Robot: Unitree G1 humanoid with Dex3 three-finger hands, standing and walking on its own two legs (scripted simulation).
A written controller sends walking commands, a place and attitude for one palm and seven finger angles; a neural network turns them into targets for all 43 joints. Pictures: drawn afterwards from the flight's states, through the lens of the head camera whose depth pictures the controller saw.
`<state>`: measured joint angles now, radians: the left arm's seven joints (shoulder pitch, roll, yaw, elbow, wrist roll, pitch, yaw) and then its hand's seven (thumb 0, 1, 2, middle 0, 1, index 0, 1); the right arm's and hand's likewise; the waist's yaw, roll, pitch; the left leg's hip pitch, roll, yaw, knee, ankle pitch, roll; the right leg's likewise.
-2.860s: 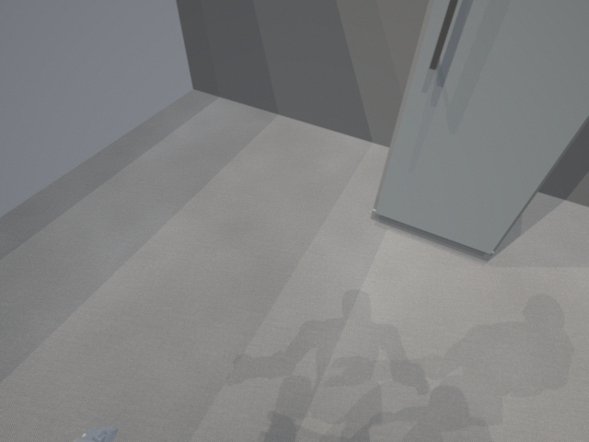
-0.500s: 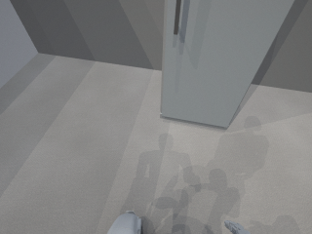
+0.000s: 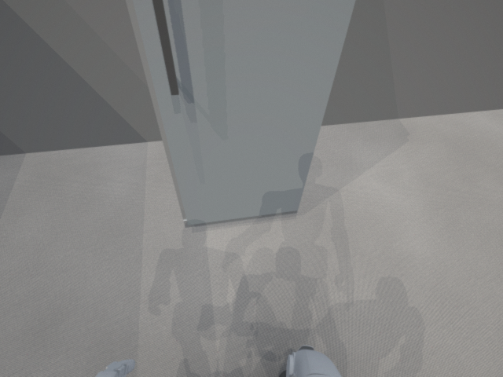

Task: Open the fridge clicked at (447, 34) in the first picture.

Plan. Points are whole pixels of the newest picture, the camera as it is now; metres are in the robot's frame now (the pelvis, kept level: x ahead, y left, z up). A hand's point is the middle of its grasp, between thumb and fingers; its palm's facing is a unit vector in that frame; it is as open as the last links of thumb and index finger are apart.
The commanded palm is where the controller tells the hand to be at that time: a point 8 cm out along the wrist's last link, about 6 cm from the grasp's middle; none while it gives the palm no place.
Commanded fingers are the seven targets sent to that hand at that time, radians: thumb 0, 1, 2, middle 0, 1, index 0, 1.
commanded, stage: turn to face it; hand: left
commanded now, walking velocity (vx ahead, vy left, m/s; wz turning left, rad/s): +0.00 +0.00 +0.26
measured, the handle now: out of the picture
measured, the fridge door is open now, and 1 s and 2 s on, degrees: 0 0 0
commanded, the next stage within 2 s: take the last steps up to it in 0.50 s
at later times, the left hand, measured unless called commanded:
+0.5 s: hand out of the picture +0.13 +0.19 -0.18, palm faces +0.13 -0.98 -0.17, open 7.3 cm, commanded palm none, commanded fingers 0.00 0.90 0.90 -0.20 -0.30 -0.20 -0.30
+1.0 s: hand out of the picture +0.01 +0.11 -0.16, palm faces +0.26 -0.95 -0.16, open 7.4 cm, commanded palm none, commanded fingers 0.00 0.90 0.90 -0.20 -0.30 -0.20 -0.30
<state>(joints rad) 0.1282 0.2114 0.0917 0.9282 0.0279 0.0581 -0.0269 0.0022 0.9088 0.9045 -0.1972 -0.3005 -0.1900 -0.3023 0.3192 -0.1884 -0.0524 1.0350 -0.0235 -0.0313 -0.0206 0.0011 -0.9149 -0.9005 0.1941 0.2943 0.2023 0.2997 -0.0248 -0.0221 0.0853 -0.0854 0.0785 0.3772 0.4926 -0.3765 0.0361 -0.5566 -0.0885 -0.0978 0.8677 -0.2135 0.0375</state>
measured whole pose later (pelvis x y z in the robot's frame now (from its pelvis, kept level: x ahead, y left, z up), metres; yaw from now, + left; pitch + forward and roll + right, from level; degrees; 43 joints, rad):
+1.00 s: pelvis +0.11 -0.02 +0.01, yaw +10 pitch -1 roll +0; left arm 0.44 0.10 0.03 1.14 0.03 -0.04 0.02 0.00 0.90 0.90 -0.20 -0.30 -0.20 -0.30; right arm 0.23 -0.19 -0.07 1.07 -0.03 0.02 0.02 0.01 -0.91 -0.90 0.19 0.29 0.20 0.30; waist 0.02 0.01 0.00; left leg -0.49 0.09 0.07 0.93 -0.28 -0.01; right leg -0.05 -0.01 -0.13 0.34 -0.29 -0.03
